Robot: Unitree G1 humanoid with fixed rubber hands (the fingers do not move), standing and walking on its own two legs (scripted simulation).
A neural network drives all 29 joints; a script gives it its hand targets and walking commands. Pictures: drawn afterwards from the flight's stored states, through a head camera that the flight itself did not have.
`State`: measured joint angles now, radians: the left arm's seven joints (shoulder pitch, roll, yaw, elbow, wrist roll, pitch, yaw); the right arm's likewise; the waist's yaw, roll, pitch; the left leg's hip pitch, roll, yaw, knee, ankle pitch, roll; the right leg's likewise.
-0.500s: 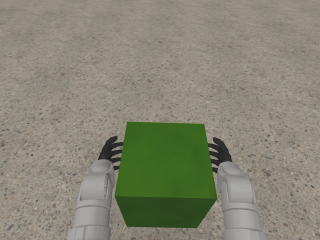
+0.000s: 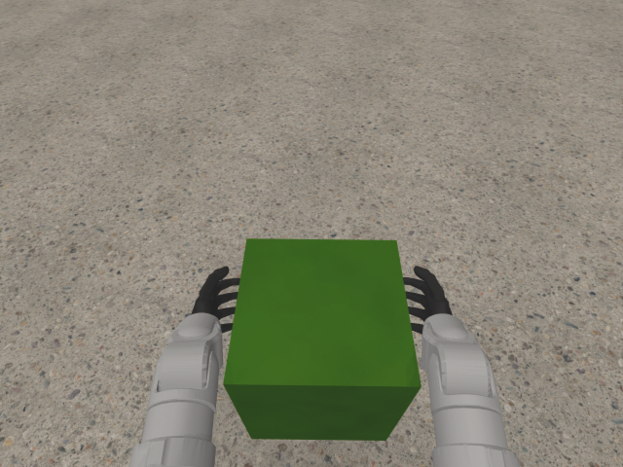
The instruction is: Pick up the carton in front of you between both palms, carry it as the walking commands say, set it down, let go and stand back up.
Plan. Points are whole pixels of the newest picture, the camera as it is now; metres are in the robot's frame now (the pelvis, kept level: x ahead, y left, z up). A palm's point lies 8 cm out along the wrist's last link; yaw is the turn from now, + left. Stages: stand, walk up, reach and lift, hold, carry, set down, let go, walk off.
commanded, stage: hold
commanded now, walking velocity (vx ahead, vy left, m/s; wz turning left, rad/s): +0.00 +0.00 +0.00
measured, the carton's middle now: (320, 345) +0.30 +0.01 -0.05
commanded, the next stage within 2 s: set down in 0.04 s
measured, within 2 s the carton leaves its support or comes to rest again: neither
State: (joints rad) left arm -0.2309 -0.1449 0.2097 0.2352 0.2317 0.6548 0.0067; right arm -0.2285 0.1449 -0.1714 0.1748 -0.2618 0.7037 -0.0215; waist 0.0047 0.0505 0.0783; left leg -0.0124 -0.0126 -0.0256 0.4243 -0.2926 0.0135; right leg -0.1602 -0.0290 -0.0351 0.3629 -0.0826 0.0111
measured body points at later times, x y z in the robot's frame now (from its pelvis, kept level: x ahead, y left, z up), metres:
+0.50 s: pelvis -0.02 -0.04 -0.03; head +0.08 -0.06 +0.41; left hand +0.34 +0.12 -0.06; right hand +0.34 -0.18 -0.07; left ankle -0.03 +0.11 -0.74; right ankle +0.08 -0.13 -0.74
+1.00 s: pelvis -0.05 +0.00 -0.17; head +0.17 -0.04 +0.22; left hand +0.40 +0.11 -0.24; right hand +0.36 -0.19 -0.25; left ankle -0.03 +0.11 -0.74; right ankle +0.08 -0.13 -0.74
